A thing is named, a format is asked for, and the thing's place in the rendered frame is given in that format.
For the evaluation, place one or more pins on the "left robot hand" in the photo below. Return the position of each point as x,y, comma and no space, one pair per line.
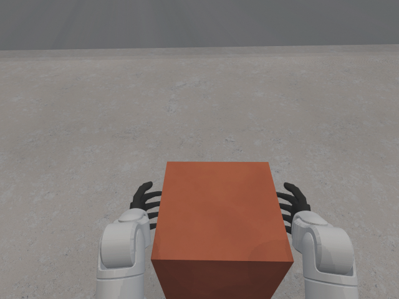
140,198

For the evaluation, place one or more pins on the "right robot hand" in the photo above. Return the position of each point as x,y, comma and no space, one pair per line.
298,202

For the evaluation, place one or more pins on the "robot left forearm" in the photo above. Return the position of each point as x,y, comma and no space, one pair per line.
121,256

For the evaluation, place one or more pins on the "carton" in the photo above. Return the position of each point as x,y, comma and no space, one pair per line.
220,232

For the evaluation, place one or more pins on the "robot right forearm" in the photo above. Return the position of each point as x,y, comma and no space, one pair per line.
327,256

